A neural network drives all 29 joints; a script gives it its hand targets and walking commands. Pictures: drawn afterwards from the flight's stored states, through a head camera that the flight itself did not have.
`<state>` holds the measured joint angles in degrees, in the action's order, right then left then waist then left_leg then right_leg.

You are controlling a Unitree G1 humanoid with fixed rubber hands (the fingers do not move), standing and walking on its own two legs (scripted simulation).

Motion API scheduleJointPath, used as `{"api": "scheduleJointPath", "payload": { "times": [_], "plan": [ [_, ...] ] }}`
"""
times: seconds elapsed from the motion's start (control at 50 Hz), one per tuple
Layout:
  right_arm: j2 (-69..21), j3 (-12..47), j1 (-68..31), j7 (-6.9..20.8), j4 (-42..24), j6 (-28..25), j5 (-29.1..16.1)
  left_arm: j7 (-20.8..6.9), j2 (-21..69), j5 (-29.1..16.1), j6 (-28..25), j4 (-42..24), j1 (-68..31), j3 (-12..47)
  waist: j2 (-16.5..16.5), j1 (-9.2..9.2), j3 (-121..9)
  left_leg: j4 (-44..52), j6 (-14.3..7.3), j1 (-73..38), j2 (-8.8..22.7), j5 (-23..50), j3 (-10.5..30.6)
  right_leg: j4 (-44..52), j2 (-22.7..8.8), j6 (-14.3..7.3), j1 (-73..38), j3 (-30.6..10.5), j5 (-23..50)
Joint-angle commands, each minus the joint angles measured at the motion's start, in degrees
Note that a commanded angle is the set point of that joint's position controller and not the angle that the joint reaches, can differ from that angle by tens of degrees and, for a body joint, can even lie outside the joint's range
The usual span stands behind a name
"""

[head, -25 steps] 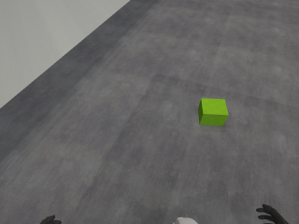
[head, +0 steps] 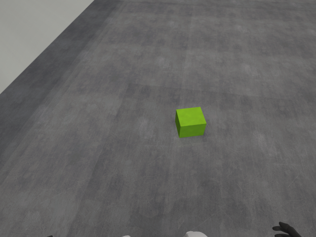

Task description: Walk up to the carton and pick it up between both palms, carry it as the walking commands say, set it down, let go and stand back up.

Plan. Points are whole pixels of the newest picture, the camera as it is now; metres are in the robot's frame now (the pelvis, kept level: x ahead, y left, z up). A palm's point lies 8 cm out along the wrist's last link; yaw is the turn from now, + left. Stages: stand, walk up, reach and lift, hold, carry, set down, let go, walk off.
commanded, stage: walk up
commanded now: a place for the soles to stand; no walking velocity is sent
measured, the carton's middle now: (189, 122) +0.98 -0.23 -0.68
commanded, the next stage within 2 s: none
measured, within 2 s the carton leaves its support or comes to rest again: neither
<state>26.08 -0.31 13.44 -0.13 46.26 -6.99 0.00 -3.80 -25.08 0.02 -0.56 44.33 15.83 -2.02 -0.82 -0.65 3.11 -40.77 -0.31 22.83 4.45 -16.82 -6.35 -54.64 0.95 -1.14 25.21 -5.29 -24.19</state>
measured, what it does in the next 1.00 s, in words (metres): walks ahead: right foot, then left foot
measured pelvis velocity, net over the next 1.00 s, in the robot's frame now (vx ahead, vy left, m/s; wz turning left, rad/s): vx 0.20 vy -0.05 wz -0.21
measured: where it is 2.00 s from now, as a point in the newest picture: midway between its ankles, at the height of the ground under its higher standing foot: (180, 202)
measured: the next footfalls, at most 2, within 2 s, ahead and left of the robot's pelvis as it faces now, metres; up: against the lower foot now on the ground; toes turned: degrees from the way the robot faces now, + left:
right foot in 0.16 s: +0.12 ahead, -0.16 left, +0.00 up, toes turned -1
left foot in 0.44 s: +0.24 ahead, +0.10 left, +0.00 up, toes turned -1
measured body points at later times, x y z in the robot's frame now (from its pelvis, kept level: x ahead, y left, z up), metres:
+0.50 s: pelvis +0.11 -0.03 +0.00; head +0.12 -0.03 +0.45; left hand +0.21 +0.28 -0.11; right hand +0.17 -0.37 -0.10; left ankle +0.20 +0.10 -0.71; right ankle +0.08 -0.16 -0.70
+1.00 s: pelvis +0.20 -0.05 +0.00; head +0.21 -0.05 +0.45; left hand +0.32 +0.26 -0.11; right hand +0.23 -0.39 -0.09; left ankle +0.29 +0.06 -0.71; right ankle +0.17 -0.18 -0.69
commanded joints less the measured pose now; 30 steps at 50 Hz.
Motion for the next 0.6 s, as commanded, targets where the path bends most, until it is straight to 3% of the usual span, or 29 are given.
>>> {"api": "scheduleJointPath", "payload": {
  "times": [0.0, 0.02, 0.04, 0.06, 0.08, 0.1, 0.12, 0.14, 0.16, 0.18, 0.2, 0.24, 0.26, 0.28, 0.3, 0.32, 0.36, 0.4, 0.42, 0.44, 0.46, 0.48, 0.5, 0.52, 0.56, 0.58],
  "plan": [
    [18.64, -7.62, 4.9, -0.5, -1.42, -1.8, 0.88, -0.31, -13.71, 1.52, -2.7, -4.48, -4.66, -4.82, 4.31, -3.02, 0.14, 26.55, -13.7, -19.29, 20.11, -22.28, 26.94, -6.52, -6.53, 0.49, 23.69, -0.86, 1.0],
    [17.82, -7.36, 3.69, -0.02, -2.07, -1.73, 1.2, -0.78, -13.29, 1.33, -2.94, -3.29, -1.69, -5.21, 6.98, -2.14, -0.2, 25.57, -12.88, -16.25, 18.34, -15.89, 20.52, -1.71, -6.61, 0.78, 17.58, 0.99, 0.08],
    [17.51, -6.99, 4.22, 0.42, -1.76, -1.47, 1.5, -1.09, -11.77, 1.11, -3.26, -2.83, -2.06, -4.93, 9.25, -2.51, -0.39, 25.09, -13.11, -14.1, 17.91, -9.58, 16.16, 2.43, -6.23, 0.99, 14.29, 2.81, -1.37],
    [18.14, -7.24, 3.92, 0.61, -2.35, -1.18, 1.42, -1.39, -11.96, 0.99, -3.36, -4.02, -3.91, -4.69, 9.13, -3.53, -1.56, 23.12, -13.23, -14.53, 17.69, -8.96, 13.64, 7.23, -5.91, 1.24, 11.19, 4.04, -3.31],
    [18.43, -7.44, 1.45, 0.92, -2.97, -1.0, 1.57, -1.45, -11.05, 0.74, -3.55, -3.23, -2.0, -4.87, 11.35, -1.84, -1.91, 21.06, -12.64, -11.23, 16.32, -7.31, 10.05, 11.11, -5.33, 0.83, 6.19, 4.44, -1.11],
    [17.58, -7.15, -0.2, 1.28, -3.24, -0.58, 1.2, -1.42, -10.58, 0.56, -3.76, -2.12, -0.72, -5.18, 11.28, -0.52, -2.73, 17.92, -11.13, -8.78, 14.21, -8.06, 6.35, 17.25, -4.4, 0.49, -0.58, 6.66, 0.92],
    [16.03, -6.62, -0.87, 1.5, -3.8, 0.07, 1.19, -0.93, -10.26, 0.78, -4.34, -0.38, 5.6, -5.39, 6.74, 2.44, -6.58, 7.97, -9.16, -7.63, 11.3, -1.99, 1.33, 25.47, -1.11, 0.45, -9.74, 8.86, 4.06],
    [12.72, -5.58, 0.28, 1.57, -3.94, 0.88, 1.63, 0.07, -12.22, 1.12, -4.56, 2.11, 11.83, -6.52, 0.59, 5.19, -10.15, -5.03, -7.47, -1.02, 7.56, -5.05, -2.84, 25.18, 1.67, -0.51, -19.97, 7.67, 2.38],
    [7.3, -4.0, -3.03, 1.9, -6.26, 0.92, 0.71, 1.26, -18.9, 1.86, -4.96, 1.19, 14.59, -8.43, -14.79, 8.13, -6.74, -23.79, -3.69, 16.51, 0.78, -6.15, -3.55, 34.8, -10.3, -5.11, -24.66, -21.5, -8.15],
    [9.11, -3.77, -8.99, 1.26, -7.36, 1.14, -0.08, 1.98, -22.47, 1.33, -4.97, 0.04, 12.04, -7.88, -14.67, 7.35, -1.96, -27.53, -1.3, 27.39, -2.37, -15.3, 3.27, 41.23, -18.3, -11.54, -20.19, -42.25, -10.9],
    [12.98, -4.56, -8.09, 0.75, -6.23, 0.93, -0.14, 2.2, -21.09, 0.59, -4.81, -1.5, 8.6, -7.33, -5.66, 5.12, 0.32, -26.58, -1.78, 26.55, 0.21, -14.15, 8.05, 37.81, -18.53, -14.78, -19.09, -38.93, -3.9],
    [11.45, -4.34, -3.09, 0.85, -4.38, 0.17, -0.39, 2.9, -17.39, 0.31, -4.66, -1.6, 7.38, -6.75, -4.58, 3.36, -3.1, -22.45, -2.18, 22.59, 1.84, -10.68, 8.93, 29.94, -14.72, -13.96, -21.73, -27.01, 16.2],
    [11.43, -4.78, -1.66, 0.87, -4.22, 0.05, -0.21, 3.04, -15.51, 0.23, -4.57, -1.32, 7.21, -6.02, -6.01, 3.16, -2.9, -19.71, -1.63, 21.38, 1.54, -9.97, 7.72, 28.13, -12.58, -12.55, -20.69, -23.48, 24.83],
    [10.82, -4.82, -1.15, 0.93, -3.97, -0.26, 0.04, 2.78, -15.0, 0.41, -4.57, -1.46, 7.62, -5.54, -7.5, 3.47, -4.88, -15.26, -0.89, 18.01, 0.84, -11.92, 5.38, 26.41, -11.45, -13.36, -19.16, -19.07, 30.74],
    [10.04, -4.77, -1.76, 0.84, -4.06, -0.15, 0.57, 2.75, -15.79, 1.08, -4.44, -2.3, 7.61, -5.95, -9.97, 3.87, -6.19, -13.75, -1.24, 17.07, -0.92, -13.38, 3.98, 25.1, -12.22, -14.21, -19.2, -21.17, 32.63],
    [10.06, -4.78, -1.17, 0.74, -4.68, -0.32, 0.49, 2.73, -15.63, 0.83, -4.42, -2.29, 8.21, -5.77, -9.84, 3.89, -6.55, -11.98, -1.34, 17.01, -1.09, -12.51, 4.43, 25.72, -13.8, -15.09, -18.93, -22.55, 31.97],
    [11.01, -5.11, -1.68, 0.8, -3.78, -0.67, 0.74, 2.47, -15.66, 0.56, -4.22, -3.31, 6.02, -5.58, -9.44, 3.24, -7.06, -7.06, -1.67, 10.25, -1.89, -8.41, 2.71, 24.27, -13.03, -14.39, -14.24, -19.49, 29.04],
    [9.01, -4.93, 4.86, 0.89, -1.37, -1.39, 0.53, 2.16, -13.75, 0.04, -3.36, -4.12, 1.59, -4.73, -8.73, -0.86, -8.01, 6.46, -2.16, -5.52, -5.07, 0.11, -0.02, 19.37, -8.68, -11.23, -4.59, -12.65, 21.71],
    [11.37, -5.99, 9.87, 0.54, 0.19, -1.56, 1.11, 1.84, -11.03, -0.25, -3.37, -5.48, 0.23, -3.8, -3.63, -3.22, -11.22, 8.01, -4.04, -19.22, -2.88, 2.97, 4.35, 13.9, -6.68, -8.02, 4.76, -9.62, 16.67],
    [17.48, -7.64, 16.92, -0.14, 1.15, -2.23, 2.36, 1.58, -7.02, -0.42, -3.91, -6.56, -0.47, -2.77, 10.71, -7.95, -14.66, 16.88, -9.12, -31.99, 10.74, -15.04, 26.82, -5.58, 0.28, -3.56, 18.81, -3.15, 9.83],
    [22.08, -9.0, 16.84, -0.19, 0.46, -1.92, 1.83, 1.8, -8.44, 0.05, -3.71, -5.89, -1.81, -2.79, 13.93, -7.68, -10.24, 26.36, -13.95, -29.72, 23.4, -26.58, 42.74, -13.56, 1.69, -1.24, 27.52, 0.58, -5.74],
    [21.62, -8.66, 11.42, -0.04, -0.11, -1.43, 0.48, 1.96, -12.66, 0.64, -3.29, -4.78, -2.36, -3.62, 4.32, -5.38, -4.35, 27.11, -14.94, -22.49, 23.21, -29.89, 40.18, -13.9, -2.66, -0.91, 26.82, -3.18, -3.44],
    [20.0, -8.03, 8.03, 0.2, -0.92, -1.16, 0.25, 1.51, -13.65, 0.79, -3.11, -3.88, -2.75, -4.32, 3.89, -3.9, 0.54, 27.21, -15.69, -17.96, 21.28, -31.03, 35.17, -12.87, -4.5, -0.45, 26.81, -2.28, -1.58],
    [18.88, -7.56, 5.99, 0.25, -1.44, -0.83, 0.47, 1.18, -13.81, 0.9, -3.47, -3.33, -1.41, -4.63, 4.13, -2.73, 0.78, 26.51, -14.55, -14.99, 19.3, -29.42, 30.2, -8.87, -5.63, 0.2, 23.2, -1.4, -1.44],
    [17.97, -7.26, 3.94, 0.7, -1.83, -0.31, 1.09, 0.16, -13.07, 0.85, -3.63, -0.71, 1.69, -5.27, 9.45, -1.64, 0.31, 26.55, -13.14, -7.98, 16.26, -22.85, 20.42, -0.18, -5.14, 1.02, 12.11, 2.93, -2.87],
    [18.92, -7.44, 2.7, 1.05, -2.05, -0.23, 1.55, -0.31, -12.01, 0.64, -3.65, -0.4, 2.3, -4.92, 10.78, -1.45, -0.68, 25.85, -13.3, -6.48, 16.33, -21.4, 17.69, 4.35, -4.76, 1.03, 7.83, 4.16, -3.27]
  ]
}}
